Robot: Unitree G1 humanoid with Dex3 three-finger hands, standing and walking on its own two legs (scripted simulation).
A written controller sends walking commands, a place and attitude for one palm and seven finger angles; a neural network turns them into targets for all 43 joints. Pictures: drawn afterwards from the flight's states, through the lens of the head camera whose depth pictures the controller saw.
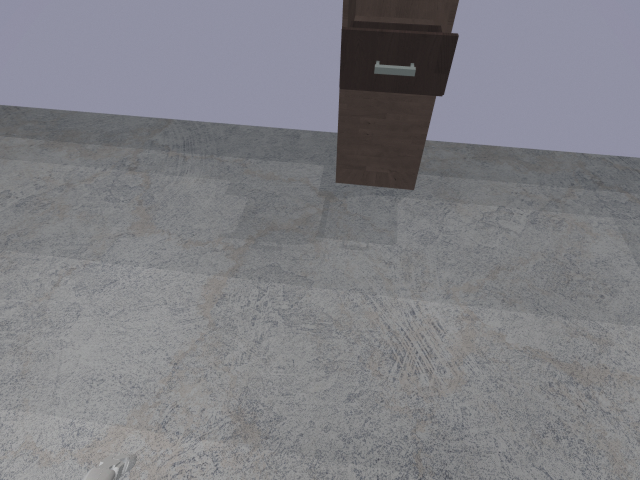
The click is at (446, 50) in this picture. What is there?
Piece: drawer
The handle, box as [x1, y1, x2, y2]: [374, 61, 415, 75]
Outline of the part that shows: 374,73 414,75 415,71 413,63 411,63 409,66 379,65 379,61 376,61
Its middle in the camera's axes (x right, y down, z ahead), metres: +0.22 -0.52 +1.18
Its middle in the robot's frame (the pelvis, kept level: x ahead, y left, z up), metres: +1.24 -0.17 -0.04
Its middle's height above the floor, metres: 0.73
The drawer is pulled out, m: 0.29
